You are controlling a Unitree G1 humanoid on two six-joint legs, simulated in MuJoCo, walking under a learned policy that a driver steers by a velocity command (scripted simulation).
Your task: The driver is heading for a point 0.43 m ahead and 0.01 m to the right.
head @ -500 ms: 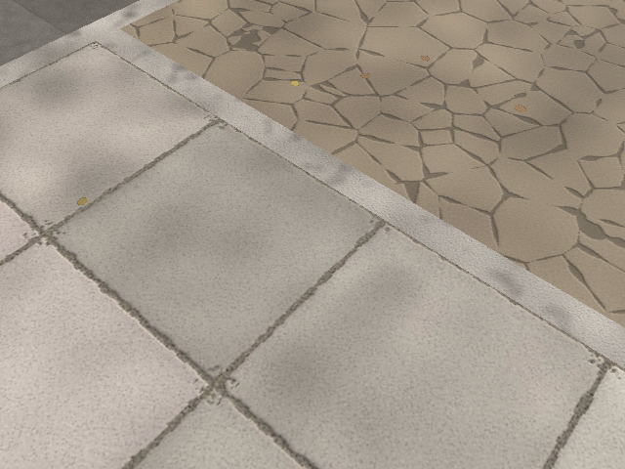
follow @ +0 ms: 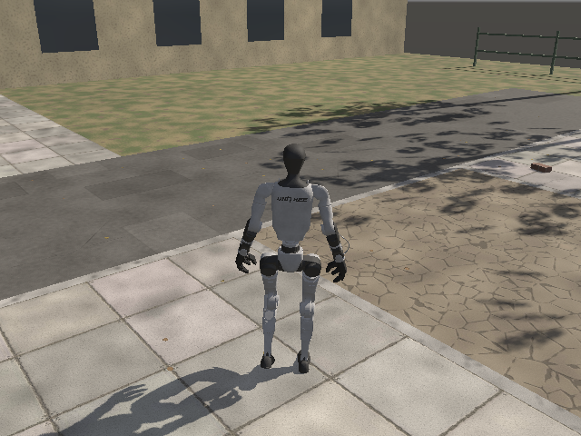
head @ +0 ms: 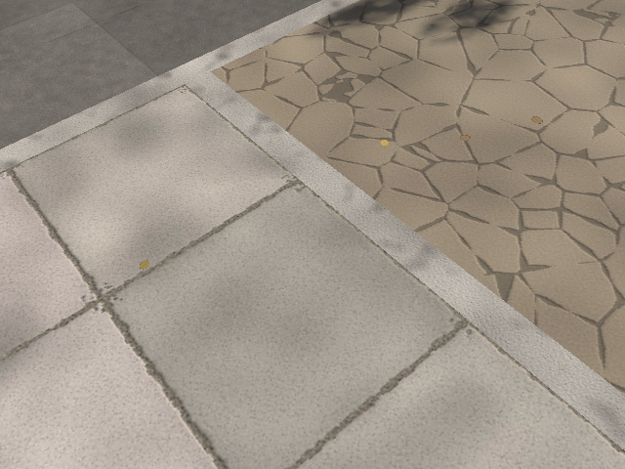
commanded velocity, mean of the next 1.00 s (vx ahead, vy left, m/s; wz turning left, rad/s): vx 0.29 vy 0.00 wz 0.03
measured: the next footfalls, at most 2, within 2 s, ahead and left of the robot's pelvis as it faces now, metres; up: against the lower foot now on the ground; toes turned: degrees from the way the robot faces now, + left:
left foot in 0.36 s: +0.34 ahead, +0.11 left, +0.00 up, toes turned +4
right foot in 0.80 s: +0.42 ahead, -0.07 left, +0.00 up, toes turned -1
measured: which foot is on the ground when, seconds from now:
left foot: up 0.00-0.34, down 0.36-1.00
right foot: down 0.00-0.38, up 0.40-0.78, down 0.80-1.00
